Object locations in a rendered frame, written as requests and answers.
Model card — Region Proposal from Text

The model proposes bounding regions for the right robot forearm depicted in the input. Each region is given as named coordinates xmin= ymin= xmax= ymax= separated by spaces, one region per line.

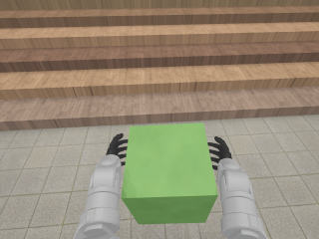
xmin=216 ymin=158 xmax=268 ymax=239

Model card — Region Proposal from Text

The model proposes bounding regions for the right robot hand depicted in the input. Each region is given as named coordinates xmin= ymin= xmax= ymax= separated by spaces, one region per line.
xmin=207 ymin=136 xmax=232 ymax=170

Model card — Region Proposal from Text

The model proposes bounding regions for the left robot forearm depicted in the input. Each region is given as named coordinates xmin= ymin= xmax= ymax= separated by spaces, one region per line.
xmin=73 ymin=154 xmax=122 ymax=239

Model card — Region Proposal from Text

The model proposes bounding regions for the left robot hand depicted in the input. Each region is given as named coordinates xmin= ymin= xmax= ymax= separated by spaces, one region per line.
xmin=106 ymin=133 xmax=129 ymax=166

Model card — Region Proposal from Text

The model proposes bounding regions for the carton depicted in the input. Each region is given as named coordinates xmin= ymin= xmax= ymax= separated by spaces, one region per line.
xmin=121 ymin=122 xmax=218 ymax=225

